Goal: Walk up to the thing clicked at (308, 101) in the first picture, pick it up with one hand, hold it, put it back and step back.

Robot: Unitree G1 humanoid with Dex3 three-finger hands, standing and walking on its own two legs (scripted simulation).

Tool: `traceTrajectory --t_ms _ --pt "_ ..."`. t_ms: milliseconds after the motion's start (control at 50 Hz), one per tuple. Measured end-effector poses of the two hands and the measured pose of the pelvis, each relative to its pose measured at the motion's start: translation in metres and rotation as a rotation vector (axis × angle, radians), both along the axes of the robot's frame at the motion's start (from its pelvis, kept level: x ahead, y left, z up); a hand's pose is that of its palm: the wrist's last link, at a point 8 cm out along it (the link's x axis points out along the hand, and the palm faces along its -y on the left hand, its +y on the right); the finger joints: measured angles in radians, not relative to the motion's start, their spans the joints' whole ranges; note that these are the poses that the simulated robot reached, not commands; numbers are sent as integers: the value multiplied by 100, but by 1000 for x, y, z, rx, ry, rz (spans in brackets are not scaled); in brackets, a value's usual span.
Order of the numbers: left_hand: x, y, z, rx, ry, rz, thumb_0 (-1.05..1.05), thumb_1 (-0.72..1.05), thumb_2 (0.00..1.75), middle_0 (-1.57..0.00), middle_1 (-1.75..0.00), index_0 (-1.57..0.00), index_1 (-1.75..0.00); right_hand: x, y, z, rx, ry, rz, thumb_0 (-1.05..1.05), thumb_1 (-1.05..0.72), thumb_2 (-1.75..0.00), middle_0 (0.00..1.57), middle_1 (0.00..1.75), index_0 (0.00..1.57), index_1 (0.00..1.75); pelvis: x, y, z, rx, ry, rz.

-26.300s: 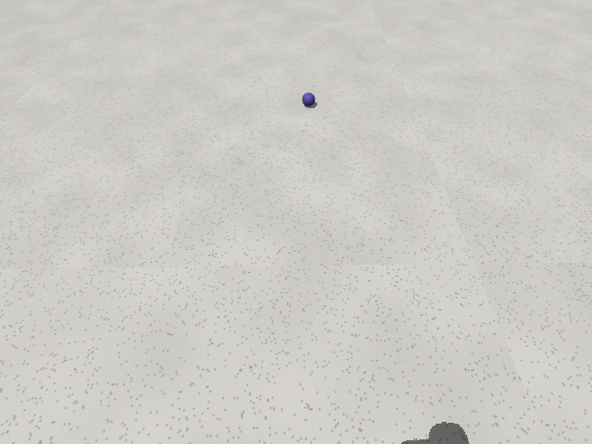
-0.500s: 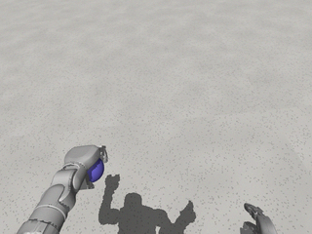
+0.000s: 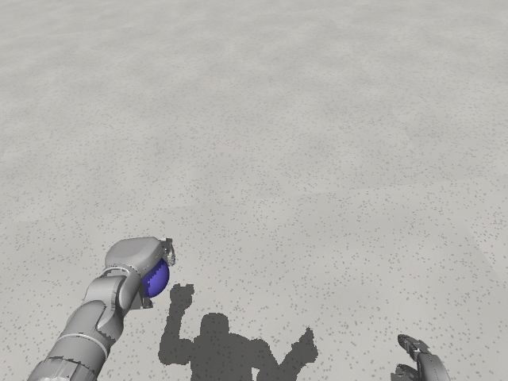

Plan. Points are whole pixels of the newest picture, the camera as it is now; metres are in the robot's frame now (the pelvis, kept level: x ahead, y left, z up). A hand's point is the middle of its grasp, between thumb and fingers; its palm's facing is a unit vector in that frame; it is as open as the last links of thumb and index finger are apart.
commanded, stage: hold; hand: left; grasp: from above
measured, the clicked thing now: (146, 275) +0.31 +0.23 -0.04
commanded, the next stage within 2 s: crouch in 0.04 s
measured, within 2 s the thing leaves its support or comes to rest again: neither
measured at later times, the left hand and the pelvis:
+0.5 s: hand (151, 297) +0.29 +0.23 -0.09, palm faces -0.46 -0.03 -0.89, open 10.0 cm; pelvis -0.01 +0.00 -0.02, yaw +1 degrees
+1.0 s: hand (174, 315) +0.34 +0.26 -0.33, palm faces -0.43 +0.02 -0.90, open 10.0 cm; pelvis -0.07 +0.01 -0.21, yaw +0 degrees
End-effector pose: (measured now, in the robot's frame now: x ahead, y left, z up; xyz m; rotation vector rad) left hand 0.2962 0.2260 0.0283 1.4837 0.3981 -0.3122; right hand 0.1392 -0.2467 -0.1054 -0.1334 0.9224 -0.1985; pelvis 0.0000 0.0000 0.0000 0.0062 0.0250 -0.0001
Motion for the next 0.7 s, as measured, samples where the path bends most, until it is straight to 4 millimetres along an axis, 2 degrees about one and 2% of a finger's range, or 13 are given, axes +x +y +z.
traceTrajectory --t_ms 240,360,440,520,600,700 --pt "1 -2 -2 -3 7 -3 1 -8 76 -49 -90 -58 -88 -1 -2 0 2 9 -7 1 -91 -91 20 30 20 30 2 0 1 0 -1 -1" --pt "-3 -1 -17 5 14 1 1 -7 77 -47 -91 -56 -90 -3 -4 0 -5 19 -2 1 -90 -90 20 30 20 30 0 -2 -1 1 13 5" --pt "-5 1 -39 19 23 2 1 -7 78 -47 -92 -56 -90 -10 -8 -6 -23 48 10 1 -90 -90 20 30 20 30 -5 -4 -7 0 45 13" --pt "-3 4 -68 43 22 -6 1 -7 78 -46 -92 -55 -91 -24 -15 -19 -51 97 19 1 -90 -90 20 30 20 30 -13 -4 -20 -4 108 21" --pt "6 7 -104 72 6 -17 1 -7 78 -46 -93 -55 -91 -45 -24 -44 -85 154 16 1 -90 -90 20 30 20 30 -22 -3 -45 -12 191 27" --pt "18 11 -155 93 -12 -23 1 -6 75 -46 -93 -56 -90 -79 -33 -85 -121 231 -10 1 -91 -90 20 30 20 29 -35 0 -86 -24 295 26"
